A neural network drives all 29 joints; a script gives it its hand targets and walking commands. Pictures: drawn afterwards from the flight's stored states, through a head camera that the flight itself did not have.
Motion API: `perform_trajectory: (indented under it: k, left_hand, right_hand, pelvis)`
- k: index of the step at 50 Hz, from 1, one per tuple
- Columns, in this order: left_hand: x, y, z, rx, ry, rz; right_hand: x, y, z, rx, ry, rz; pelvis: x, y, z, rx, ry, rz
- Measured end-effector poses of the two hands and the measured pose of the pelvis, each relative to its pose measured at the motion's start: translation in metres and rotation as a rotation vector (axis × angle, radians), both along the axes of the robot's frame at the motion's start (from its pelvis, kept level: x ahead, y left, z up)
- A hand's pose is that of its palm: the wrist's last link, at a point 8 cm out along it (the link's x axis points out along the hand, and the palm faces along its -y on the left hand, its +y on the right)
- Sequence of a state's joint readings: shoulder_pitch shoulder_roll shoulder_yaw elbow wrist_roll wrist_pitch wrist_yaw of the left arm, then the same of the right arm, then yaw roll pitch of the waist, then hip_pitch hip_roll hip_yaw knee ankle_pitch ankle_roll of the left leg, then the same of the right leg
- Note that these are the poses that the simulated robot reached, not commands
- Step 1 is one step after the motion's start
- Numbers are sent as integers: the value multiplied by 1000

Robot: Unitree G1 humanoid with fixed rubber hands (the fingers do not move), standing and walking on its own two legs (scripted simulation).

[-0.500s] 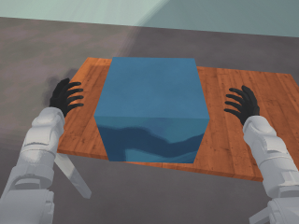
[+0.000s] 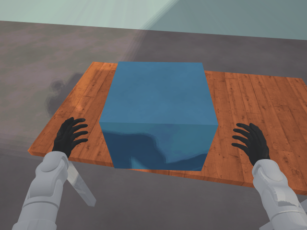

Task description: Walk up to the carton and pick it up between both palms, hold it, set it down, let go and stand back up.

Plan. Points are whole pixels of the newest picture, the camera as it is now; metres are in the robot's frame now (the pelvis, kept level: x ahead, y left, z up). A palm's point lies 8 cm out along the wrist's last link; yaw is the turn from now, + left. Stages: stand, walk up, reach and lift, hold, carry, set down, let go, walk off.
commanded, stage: set down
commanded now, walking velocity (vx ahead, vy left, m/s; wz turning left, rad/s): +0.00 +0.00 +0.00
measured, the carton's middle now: (158, 114) +0.48 +0.02 +0.02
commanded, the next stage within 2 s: let go in 1.52 s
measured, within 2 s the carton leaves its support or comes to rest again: neither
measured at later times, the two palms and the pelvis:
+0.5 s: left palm (60, 183) +0.23 +0.26 +0.02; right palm (257, 187) +0.23 -0.23 +0.01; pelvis +0.01 +0.00 +0.00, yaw +0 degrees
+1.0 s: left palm (69, 206) +0.20 +0.25 -0.03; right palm (254, 208) +0.20 -0.23 -0.03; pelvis +0.01 +0.00 +0.00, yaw +0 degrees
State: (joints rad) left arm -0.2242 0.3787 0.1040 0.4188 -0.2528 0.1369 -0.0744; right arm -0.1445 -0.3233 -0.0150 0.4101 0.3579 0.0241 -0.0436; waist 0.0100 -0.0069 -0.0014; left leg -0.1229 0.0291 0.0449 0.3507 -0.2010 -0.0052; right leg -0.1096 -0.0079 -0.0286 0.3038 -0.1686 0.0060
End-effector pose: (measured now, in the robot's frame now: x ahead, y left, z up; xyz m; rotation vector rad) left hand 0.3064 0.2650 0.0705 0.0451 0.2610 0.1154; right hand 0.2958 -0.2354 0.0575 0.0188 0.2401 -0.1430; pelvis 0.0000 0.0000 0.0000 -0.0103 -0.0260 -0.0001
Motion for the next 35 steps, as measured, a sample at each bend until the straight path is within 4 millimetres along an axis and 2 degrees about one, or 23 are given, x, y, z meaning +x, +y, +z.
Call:
perform_trajectory:
  k: [20,35]
  left_hand:
    - [-58,-1,-42,7,32,11]
    - [-91,-5,-71,28,91,10]
  right_hand:
    - [-55,6,-37,5,52,-10]
    - [-80,10,-68,-17,113,-13]
  pelvis:
    - [6,-2,0,2,-30,-4]
    - [4,-2,-2,3,-33,-4]
